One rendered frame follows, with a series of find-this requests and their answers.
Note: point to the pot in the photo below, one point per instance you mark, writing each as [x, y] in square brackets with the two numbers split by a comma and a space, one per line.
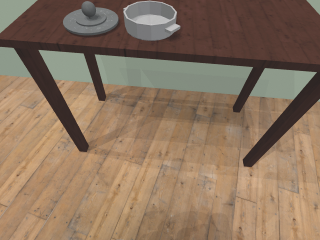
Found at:
[150, 20]

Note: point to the table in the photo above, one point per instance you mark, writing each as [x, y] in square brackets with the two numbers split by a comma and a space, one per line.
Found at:
[273, 34]

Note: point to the knob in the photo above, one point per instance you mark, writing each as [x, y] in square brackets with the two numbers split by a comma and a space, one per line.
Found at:
[88, 9]

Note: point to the lid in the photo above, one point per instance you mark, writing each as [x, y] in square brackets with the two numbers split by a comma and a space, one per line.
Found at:
[103, 21]

